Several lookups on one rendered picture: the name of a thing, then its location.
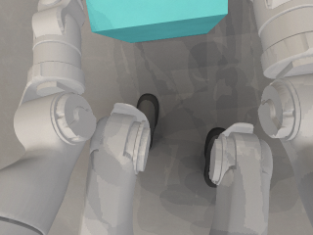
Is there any robot right upper arm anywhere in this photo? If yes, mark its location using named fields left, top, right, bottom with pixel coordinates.
left=258, top=73, right=313, bottom=228

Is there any robot left forearm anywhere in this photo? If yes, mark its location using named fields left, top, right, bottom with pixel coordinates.
left=19, top=0, right=86, bottom=106

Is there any robot left foot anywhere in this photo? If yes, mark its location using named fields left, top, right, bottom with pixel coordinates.
left=136, top=93, right=159, bottom=150

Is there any right robot thigh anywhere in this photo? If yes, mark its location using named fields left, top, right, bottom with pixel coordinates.
left=208, top=131, right=271, bottom=235

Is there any carton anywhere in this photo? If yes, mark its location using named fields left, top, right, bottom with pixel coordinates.
left=86, top=0, right=228, bottom=43

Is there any robot right forearm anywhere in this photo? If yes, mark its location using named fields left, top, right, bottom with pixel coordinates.
left=250, top=0, right=313, bottom=79

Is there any robot left upper arm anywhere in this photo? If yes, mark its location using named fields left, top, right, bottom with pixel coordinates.
left=0, top=91, right=97, bottom=235

